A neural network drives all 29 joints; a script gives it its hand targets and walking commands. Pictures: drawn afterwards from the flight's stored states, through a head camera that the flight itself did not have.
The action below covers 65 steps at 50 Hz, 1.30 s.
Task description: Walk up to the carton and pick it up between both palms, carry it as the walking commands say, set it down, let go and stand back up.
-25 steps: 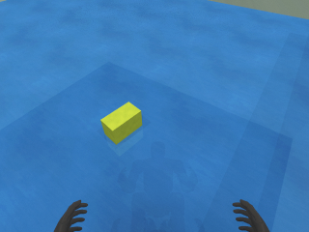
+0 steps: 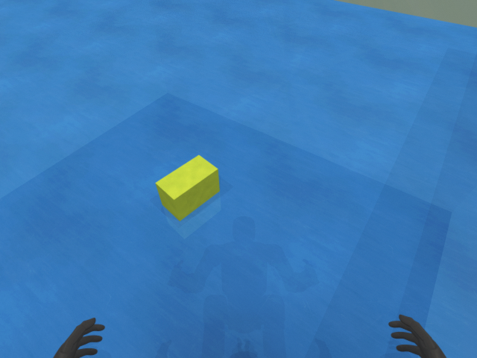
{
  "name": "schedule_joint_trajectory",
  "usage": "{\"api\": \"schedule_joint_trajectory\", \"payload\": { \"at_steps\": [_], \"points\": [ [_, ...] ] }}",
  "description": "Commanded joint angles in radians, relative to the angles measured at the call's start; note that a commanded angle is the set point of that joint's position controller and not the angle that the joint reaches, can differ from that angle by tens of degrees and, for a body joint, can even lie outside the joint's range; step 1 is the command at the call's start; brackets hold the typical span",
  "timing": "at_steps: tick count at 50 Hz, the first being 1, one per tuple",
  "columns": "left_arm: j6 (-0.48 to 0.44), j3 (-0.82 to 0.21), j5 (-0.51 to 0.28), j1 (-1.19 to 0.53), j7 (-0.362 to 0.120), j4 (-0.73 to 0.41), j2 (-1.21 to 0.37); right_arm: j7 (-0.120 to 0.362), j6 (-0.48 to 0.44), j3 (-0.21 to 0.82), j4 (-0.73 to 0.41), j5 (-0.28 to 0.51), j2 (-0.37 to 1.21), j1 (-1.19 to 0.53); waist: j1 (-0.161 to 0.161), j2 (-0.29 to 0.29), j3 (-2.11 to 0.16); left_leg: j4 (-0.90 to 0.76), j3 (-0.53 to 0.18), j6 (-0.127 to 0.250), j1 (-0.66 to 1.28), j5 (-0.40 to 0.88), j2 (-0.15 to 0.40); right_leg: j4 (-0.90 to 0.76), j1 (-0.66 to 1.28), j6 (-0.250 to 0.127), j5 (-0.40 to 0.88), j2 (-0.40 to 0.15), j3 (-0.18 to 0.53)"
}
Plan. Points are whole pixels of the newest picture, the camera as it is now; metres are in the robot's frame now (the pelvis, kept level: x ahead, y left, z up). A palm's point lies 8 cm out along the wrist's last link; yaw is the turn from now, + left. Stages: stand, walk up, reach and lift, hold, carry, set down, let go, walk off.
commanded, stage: stand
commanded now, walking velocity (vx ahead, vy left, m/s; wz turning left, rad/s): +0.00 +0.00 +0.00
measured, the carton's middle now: (189, 187) +1.03 +0.27 -0.67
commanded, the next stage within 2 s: walk up in 1.00 s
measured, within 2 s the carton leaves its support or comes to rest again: neither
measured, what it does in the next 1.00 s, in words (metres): stands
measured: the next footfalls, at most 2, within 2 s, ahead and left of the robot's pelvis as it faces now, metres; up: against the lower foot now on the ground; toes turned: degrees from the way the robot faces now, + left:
left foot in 1.56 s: +0.17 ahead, +0.21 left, +0.00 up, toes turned +12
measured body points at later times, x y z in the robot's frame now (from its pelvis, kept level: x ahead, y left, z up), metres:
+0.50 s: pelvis +0.00 +0.00 +0.02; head +0.00 +0.00 +0.47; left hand +0.13 +0.31 -0.08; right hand +0.13 -0.31 -0.08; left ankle +0.00 +0.12 -0.72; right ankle +0.00 -0.12 -0.72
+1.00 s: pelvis +0.00 +0.00 +0.03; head +0.00 +0.00 +0.48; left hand +0.11 +0.31 -0.09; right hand +0.11 -0.32 -0.09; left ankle +0.00 +0.12 -0.72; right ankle +0.00 -0.12 -0.72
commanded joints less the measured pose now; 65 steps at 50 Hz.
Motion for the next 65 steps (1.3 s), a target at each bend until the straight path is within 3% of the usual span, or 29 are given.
{"api": "schedule_joint_trajectory", "payload": {
  "at_steps": [1, 33, 59, 60, 61, 62, 63, 64, 65],
  "points": [
    [-0.012, 0.039, -0.003, -0.045, 0.004, -0.047, 0.167, -0.004, -0.012, -0.038, -0.045, 0.003, -0.167, -0.045, -0.001, 0.002, -0.072, -0.135, -0.096, 0.067, 0.030, 0.185, 0.079, -0.133, 0.034, -0.065, 0.184, -0.078, 0.096],
    [0.005, 0.003, -0.014, -0.105, 0.004, 0.198, 0.178, -0.002, 0.007, -0.008, 0.201, 0.013, -0.177, -0.107, 0.001, 0.001, -0.044, -0.362, -0.096, 0.032, 0.172, 0.248, 0.108, -0.360, 0.166, -0.032, 0.248, -0.107, 0.099],
    [0.013, -0.001, -0.015, -0.103, 0.008, 0.256, 0.187, -0.005, 0.016, -0.009, 0.261, 0.014, -0.184, -0.103, 0.000, -0.001, -0.039, -0.405, -0.093, 0.026, 0.201, 0.263, 0.118, -0.402, 0.187, -0.027, 0.264, -0.116, 0.101],
    [0.089, 0.047, 0.034, -0.160, -0.044, 0.157, 0.132, -0.046, 0.089, -0.062, 0.306, 0.012, -0.187, 0.164, -0.074, -0.052, -0.008, -0.444, -0.426, 0.101, 0.233, -0.318, 0.300, -0.111, -0.054, 0.008, -0.238, -0.042, 0.001],
    [0.071, 0.027, 0.009, -0.078, -0.024, 0.175, 0.053, 0.010, 0.094, -0.052, 0.244, 0.018, -0.173, -0.020, 0.001, 0.252, 0.017, -0.468, -0.294, 0.127, 0.044, -0.460, 0.215, -0.141, 0.030, 0.002, -0.189, -0.084, -0.002],
    [0.063, 0.028, -0.002, 0.063, -0.019, 0.196, 0.073, 0.036, 0.095, -0.044, 0.143, 0.020, -0.131, -0.181, 0.099, 0.172, 0.042, -0.390, -0.214, 0.086, -0.229, -0.375, 0.135, -0.247, 0.286, -0.009, -0.114, -0.100, 0.019],
    [0.050, 0.057, -0.003, 0.239, 0.000, 0.254, 0.133, 0.049, 0.087, -0.032, 0.094, 0.015, -0.063, -0.276, 0.190, -0.041, 0.030, -0.163, -0.069, 0.028, -0.465, -0.244, 0.013, -0.427, 0.514, -0.041, -0.196, -0.210, 0.165],
    [0.030, 0.079, 0.007, 0.312, 0.021, 0.264, 0.217, 0.047, 0.072, -0.018, 0.050, -0.005, 0.008, -0.298, 0.205, -0.250, 0.042, 0.162, -0.028, 0.007, -0.593, -0.082, 0.011, -0.586, 0.521, -0.117, -0.404, -0.470, 0.503],
    [0.020, 0.068, 0.007, 0.248, 0.027, 0.245, 0.203, 0.044, 0.062, -0.024, 0.071, -0.029, -0.013, -0.235, 0.144, -0.123, 0.053, 0.284, -0.079, -0.005, -0.553, -0.018, 0.076, -0.603, 0.390, -0.143, -0.432, -0.485, 0.517]
  ]
}}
